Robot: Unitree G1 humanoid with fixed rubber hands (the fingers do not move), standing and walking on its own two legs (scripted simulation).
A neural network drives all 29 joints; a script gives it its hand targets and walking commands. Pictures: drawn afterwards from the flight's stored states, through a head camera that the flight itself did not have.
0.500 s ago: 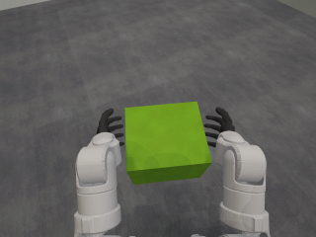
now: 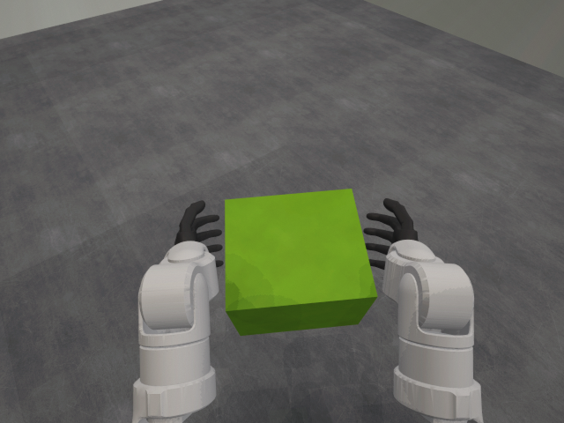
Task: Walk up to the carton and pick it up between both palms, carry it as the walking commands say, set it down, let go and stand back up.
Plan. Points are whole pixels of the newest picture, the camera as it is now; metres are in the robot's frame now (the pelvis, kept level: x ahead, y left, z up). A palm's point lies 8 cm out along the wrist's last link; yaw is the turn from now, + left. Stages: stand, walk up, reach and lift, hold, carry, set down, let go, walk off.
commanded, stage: carry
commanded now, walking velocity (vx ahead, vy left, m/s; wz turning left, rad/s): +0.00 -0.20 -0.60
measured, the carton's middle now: (294, 264) +0.35 +0.00 +0.02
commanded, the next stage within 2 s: none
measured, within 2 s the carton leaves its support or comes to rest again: neither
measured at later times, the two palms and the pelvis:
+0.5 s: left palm (286, 298) +0.25 +0.01 +0.10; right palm (528, 347) +0.19 -0.24 +0.10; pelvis -0.07 -0.05 -0.01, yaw -10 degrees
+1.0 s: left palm (469, 379) +0.16 -0.18 +0.09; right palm out of the picture +0.03 -0.40 +0.08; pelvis -0.17 -0.14 -0.01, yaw -28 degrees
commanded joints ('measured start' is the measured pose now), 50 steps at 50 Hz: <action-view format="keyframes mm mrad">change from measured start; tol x32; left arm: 1 -415 -977 -527 -169 -438 -29 -233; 50 -424 -1057 -540 -174 -447 -38 -231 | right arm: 1 -416 1077 548 -105 394 -48 203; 50 -442 1114 586 -182 429 -75 202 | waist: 1 7 -163 -440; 15 0 217 -431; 18 7 -285 -334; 26 26 -278 -404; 29 -11 282 -386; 41 -14 325 -388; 46 -1 -356 -367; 50 -1 -220 -402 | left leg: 1 227 35 -66 -131 136 -39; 5 317 471 -375 -281 348 156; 14 281 362 -65 -106 567 18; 18 -155 30 10 332 -279 -114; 27 262 -22 -64 -84 -32 -24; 30 418 611 -533 -366 300 213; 36 501 377 -90 -150 859 62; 43 318 381 22 31 642 -58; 46 -255 57 42 409 -392 -156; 50 -132 41 -54 444 -178 -108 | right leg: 1 139 -149 102 -119 369 -16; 5 -184 -42 -27 297 -304 22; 14 27 -18 -97 -71 -112 33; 17 206 -194 313 -316 103 -59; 26 128 -121 269 -212 295 -132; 32 -350 -71 48 643 -236 42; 43 111 6 -105 -165 -26 39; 46 324 -294 488 -260 430 -138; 50 214 -132 194 -197 227 -114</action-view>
